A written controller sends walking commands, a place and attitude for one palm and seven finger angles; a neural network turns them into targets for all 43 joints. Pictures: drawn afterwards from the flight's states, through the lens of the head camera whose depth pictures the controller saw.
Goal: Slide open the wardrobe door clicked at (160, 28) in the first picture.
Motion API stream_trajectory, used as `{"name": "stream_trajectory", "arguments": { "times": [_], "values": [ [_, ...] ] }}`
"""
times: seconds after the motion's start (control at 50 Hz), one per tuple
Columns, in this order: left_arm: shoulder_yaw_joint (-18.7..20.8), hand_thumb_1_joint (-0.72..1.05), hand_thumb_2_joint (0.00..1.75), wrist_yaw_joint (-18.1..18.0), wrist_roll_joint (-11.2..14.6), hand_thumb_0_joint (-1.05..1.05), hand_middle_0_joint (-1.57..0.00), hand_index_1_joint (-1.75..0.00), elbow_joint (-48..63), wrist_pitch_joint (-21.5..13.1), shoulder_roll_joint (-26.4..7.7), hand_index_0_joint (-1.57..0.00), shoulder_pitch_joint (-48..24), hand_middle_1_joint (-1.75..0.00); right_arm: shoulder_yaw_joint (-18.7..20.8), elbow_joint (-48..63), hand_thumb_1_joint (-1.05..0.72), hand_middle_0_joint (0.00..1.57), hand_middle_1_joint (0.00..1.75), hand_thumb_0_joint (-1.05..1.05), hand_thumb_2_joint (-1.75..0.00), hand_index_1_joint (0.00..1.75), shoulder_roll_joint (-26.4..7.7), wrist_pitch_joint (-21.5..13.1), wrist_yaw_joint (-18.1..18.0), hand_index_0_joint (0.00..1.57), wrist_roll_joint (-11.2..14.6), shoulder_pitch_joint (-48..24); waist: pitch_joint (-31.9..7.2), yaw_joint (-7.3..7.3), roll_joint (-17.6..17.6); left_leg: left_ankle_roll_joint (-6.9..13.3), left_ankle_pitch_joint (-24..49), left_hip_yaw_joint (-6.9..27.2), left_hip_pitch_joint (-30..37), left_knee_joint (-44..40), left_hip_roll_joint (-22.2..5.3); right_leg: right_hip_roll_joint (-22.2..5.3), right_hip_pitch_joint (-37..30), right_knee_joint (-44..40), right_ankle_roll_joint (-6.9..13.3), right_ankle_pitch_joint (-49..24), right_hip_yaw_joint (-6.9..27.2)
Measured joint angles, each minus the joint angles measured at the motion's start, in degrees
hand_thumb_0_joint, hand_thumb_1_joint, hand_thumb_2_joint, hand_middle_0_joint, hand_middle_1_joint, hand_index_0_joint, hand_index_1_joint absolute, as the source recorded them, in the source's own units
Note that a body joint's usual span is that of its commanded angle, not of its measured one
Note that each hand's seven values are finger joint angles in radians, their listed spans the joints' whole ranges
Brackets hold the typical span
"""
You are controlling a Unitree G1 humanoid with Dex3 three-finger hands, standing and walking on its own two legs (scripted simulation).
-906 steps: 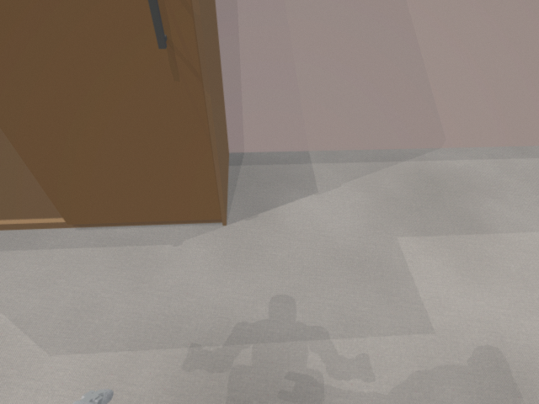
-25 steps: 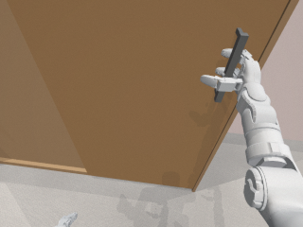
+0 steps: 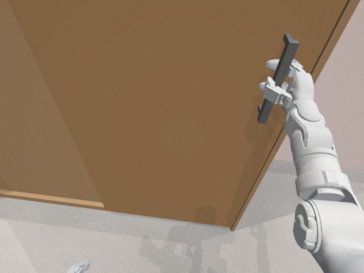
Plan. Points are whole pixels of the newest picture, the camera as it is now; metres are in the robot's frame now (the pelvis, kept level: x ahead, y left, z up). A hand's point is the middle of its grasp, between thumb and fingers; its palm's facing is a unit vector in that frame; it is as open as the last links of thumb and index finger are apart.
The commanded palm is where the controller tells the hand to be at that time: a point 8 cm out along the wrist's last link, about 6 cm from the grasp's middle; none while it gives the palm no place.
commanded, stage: grip the handle and tug to test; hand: right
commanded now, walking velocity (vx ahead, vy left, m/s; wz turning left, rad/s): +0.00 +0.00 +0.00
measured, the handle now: (273, 82) +0.51 -0.16 +0.20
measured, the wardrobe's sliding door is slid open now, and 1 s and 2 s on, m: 0.00 0.00 0.00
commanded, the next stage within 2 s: tug the door sideways, standing still in 0.60 s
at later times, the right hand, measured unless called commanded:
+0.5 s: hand (268, 90) +0.45 -0.13 +0.21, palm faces +0.08 +1.00 +0.00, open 5.7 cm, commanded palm +0.41 -0.17 +0.20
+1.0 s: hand (267, 88) +0.46 -0.13 +0.21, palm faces +0.13 +0.99 +0.00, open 5.6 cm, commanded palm +0.44 -0.15 +0.20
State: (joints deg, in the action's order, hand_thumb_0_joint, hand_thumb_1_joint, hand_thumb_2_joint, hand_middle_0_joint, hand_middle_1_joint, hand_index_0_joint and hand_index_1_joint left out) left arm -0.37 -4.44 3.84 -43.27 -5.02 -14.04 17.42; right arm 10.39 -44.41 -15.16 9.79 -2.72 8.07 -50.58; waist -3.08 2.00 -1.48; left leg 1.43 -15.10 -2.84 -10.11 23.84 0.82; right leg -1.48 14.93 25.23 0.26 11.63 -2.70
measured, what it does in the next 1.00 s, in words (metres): stands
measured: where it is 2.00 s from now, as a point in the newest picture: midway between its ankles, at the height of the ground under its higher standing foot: outside the picture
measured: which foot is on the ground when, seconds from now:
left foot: down 0.00-1.00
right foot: down 0.00-1.00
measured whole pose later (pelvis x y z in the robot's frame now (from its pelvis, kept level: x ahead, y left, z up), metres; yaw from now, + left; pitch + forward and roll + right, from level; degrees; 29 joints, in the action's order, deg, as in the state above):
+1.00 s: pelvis +0.03 +0.00 +0.00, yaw -1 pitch +2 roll +0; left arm 0.0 -4.8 3.4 -41.1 -1.4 -13.9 11.4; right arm 9.4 -28.8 -10.9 19.9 -4.8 8.0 -44.6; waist -3.7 -0.6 -1.5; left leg 1.6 -17.1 -3.7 -7.3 23.0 0.5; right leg -0.9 12.7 24.7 -0.2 13.4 -1.6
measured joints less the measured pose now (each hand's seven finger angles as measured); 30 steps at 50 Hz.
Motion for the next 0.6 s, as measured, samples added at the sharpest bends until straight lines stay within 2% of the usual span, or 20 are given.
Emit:
{"name": "stream_trajectory", "arguments": {
  "times": [0.2,0.36,0.48,0.6],
  "values": [
    [-0.07,0.91,0.9,0.08,-0.25,0.01,-0.2,-0.3,-0.66,-0.52,-0.01,-0.2,-0.16,-0.3,-0.25,-2.86,-0.75,0.35,1.34,0.01,-0.84,1.36,0.19,-0.99,0.0,0.35,-0.15,-2.31,0.22,-0.19,0.04,0.1,-0.1,-0.66,-0.83,0.6,-0.06,0.1,1.04,0.51,-0.08,-0.21,0.67],
    [-0.04,0.91,0.9,0.33,0.01,0.01,-0.2,-0.3,0.09,-0.78,0.07,-0.21,0.34,-0.3,0.03,-1.23,-0.77,0.34,1.35,0.01,-0.83,1.37,-0.49,-1.34,0.0,0.33,0.11,-0.32,-0.06,0.12,-0.18,0.17,0.1,0.01,-0.72,0.31,0.1,-0.1,0.52,-0.07,-0.13,-0.3,0.04],
    [-0.09,0.91,0.9,0.09,0.43,0.01,-0.2,-0.3,0.76,0.03,0.0,-0.21,0.52,-0.3,0.67,3.02,-0.78,0.32,1.36,0.01,-0.81,1.37,-0.76,0.04,1.12,0.32,0.59,2.91,-0.37,0.11,-0.11,0.16,0.1,0.75,0.36,-0.51,0.29,-0.29,-0.81,-0.81,-0.15,0.02,-0.67],
    [0.28,0.91,0.9,0.18,0.71,0.01,-0.2,-0.3,2.1,1.01,-0.13,-0.2,-0.15,-0.3,1.15,10.93,-0.79,0.3,1.37,0.01,-0.8,1.36,-0.01,3.02,0.36,0.29,0.85,7.76,-0.63,-0.05,-0.25,0.1,-0.17,1.57,1.78,-1.41,0.34,-0.35,-2.5,-1.64,-0.21,0.62,-1.46]
  ]
}}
